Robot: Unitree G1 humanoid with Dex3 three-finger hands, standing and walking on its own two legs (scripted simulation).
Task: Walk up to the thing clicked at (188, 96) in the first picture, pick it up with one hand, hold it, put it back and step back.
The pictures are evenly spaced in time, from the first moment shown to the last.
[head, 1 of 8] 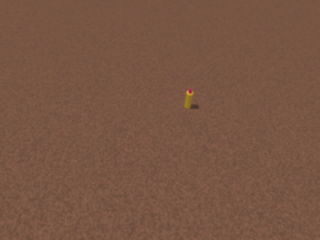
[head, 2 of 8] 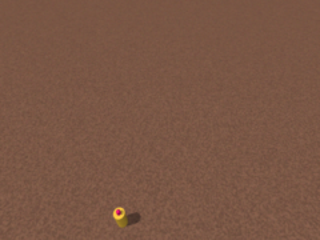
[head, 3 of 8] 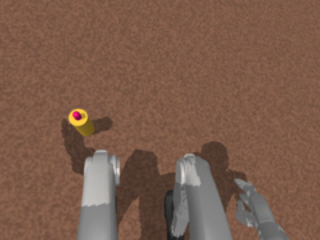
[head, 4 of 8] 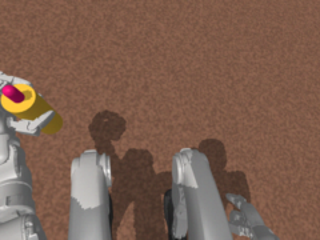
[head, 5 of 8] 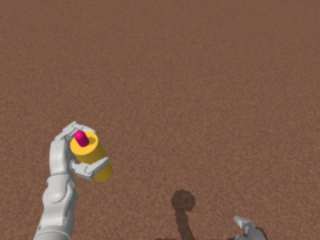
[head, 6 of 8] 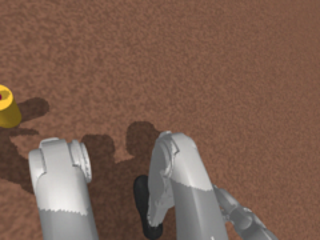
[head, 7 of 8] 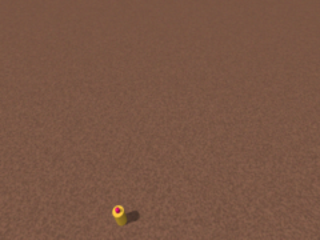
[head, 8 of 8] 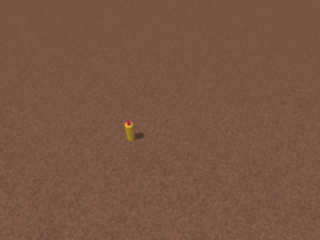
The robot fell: no
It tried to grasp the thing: yes
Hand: left
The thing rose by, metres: 0.68
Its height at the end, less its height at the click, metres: +0.00
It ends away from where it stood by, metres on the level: 0.00
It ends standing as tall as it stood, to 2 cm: yes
